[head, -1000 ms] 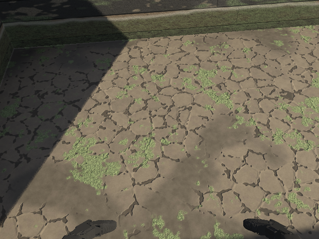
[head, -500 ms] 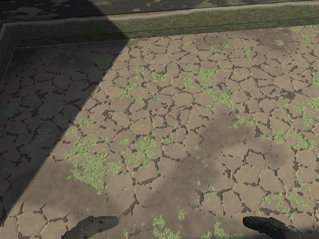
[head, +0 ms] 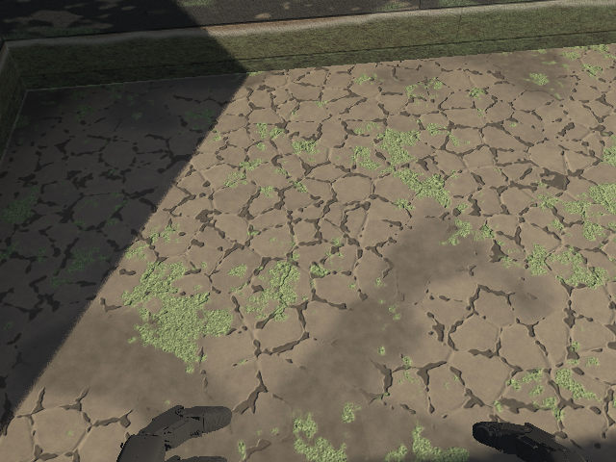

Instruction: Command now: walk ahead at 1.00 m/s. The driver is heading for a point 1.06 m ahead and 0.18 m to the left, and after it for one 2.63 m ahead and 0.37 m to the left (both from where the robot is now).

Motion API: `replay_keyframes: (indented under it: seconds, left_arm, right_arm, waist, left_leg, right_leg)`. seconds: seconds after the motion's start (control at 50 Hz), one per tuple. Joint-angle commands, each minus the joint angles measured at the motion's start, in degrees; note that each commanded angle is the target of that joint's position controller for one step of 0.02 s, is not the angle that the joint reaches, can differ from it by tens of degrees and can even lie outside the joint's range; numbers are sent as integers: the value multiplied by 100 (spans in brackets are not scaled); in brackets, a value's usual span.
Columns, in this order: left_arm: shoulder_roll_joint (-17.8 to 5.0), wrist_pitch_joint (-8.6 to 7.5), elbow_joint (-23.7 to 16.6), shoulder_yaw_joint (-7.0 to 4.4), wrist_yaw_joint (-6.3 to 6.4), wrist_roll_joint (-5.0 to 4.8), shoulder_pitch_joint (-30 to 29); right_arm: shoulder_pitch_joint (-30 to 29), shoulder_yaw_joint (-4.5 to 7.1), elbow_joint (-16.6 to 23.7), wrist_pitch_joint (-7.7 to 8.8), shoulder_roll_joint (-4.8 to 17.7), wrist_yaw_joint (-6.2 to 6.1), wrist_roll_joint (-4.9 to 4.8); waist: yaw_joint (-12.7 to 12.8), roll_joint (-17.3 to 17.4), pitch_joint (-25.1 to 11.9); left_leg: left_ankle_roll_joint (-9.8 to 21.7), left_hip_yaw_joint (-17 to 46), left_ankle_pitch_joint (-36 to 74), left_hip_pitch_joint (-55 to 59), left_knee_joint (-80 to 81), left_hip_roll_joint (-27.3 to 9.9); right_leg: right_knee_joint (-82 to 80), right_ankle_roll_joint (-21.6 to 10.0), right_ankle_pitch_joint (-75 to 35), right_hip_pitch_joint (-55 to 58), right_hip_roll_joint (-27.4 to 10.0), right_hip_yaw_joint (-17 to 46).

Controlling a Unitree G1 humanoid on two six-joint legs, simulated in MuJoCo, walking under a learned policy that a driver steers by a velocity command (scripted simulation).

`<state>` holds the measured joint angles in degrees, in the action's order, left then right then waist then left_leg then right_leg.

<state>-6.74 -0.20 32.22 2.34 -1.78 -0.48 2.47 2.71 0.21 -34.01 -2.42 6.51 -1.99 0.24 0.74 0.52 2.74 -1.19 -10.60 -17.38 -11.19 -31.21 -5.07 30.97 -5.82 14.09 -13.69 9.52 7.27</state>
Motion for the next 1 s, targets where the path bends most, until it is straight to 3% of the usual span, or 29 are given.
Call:
replay_keyframes:
  seconds: [0.02,0.16,0.32,0.34,0.42,0.58,0.68,0.82,0.84,0.88,0.92,0.96,1.0]
  left_arm:
    - [-345,-108,-572,-99,6,-2,-577]
    - [-396,-114,-381,-110,64,-11,-226]
    - [-516,-82,-252,-162,83,15,88]
    - [-505,-38,-225,-168,96,23,264]
    - [-536,30,-94,-194,132,47,452]
    - [-584,99,-7,-185,223,-5,506]
    - [-695,157,71,-187,296,27,617]
    - [-779,172,96,-195,306,49,611]
    - [-1013,279,139,-168,246,101,957]
    - [-1009,356,-1,-145,234,88,602]
    - [-899,374,-70,-77,241,106,453]
    - [-982,362,0,-81,224,80,662]
    - [-958,349,45,-55,227,111,744]
  right_arm:
    - [-557,67,557,103,286,-8,0]
    - [-247,105,491,66,366,0,41]
    - [446,130,164,11,527,1,59]
    - [484,121,127,13,565,-15,61]
    - [634,147,-19,6,635,-23,44]
    - [1007,235,-188,-180,927,-43,45]
    - [1080,240,-157,-306,983,-40,65]
    - [995,238,-45,-403,1023,-20,82]
    - [1283,78,15,-305,1001,-159,344]
    - [1267,17,12,-199,991,-204,312]
    - [1370,-41,15,-94,1088,-188,295]
    - [1272,-54,49,-5,1241,-156,271]
    - [1352,-100,50,36,1258,-94,258]
  waist:
    - [12,-94,-740]
    - [-95,-179,-830]
    - [-199,-235,-436]
    - [-78,-298,-375]
    - [-70,19,-386]
    - [-3,-149,-743]
    - [19,-89,-731]
    - [0,-102,-704]
    - [-85,-329,-949]
    - [-171,-544,-652]
    - [-236,-386,-597]
    - [-180,50,-555]
    - [-214,224,-551]
  left_leg:
    - [-42,411,758,960,108,60]
    - [-59,403,250,962,59,148]
    - [34,450,-388,703,309,36]
    - [63,528,-387,649,468,-7]
    - [90,602,187,755,723,-97]
    - [99,517,881,957,600,-72]
    - [160,480,1125,977,449,-36]
    - [251,492,1239,1015,341,-61]
    - [392,563,923,1193,-37,-74]
    - [290,656,0,647,-24,64]
    - [252,775,192,573,274,-16]
    - [335,799,1082,921,458,-171]
    - [458,868,1538,1046,638,-320]
  right_leg:
    - [-805,230,-854,-613,-577,846]
    - [-704,95,-1469,-450,-638,1048]
    - [-1069,-6,-591,-585,-781,1383]
    - [-1151,30,-653,-558,-766,1389]
    - [-1046,101,-1351,-301,-782,1296]
    - [-731,73,-2581,-40,-776,1123]
    - [-548,73,-2757,-209,-785,1129]
    - [-462,84,-2459,-506,-759,1144]
    - [-733,51,-2831,-366,-1008,1805]
    - [-957,-218,-2835,-190,-1202,2087]
    - [-1046,-421,-2233,-110,-1184,1972]
    - [-1062,-270,-1714,-311,-938,1652]
    - [-953,-116,-1292,-347,-768,1339]
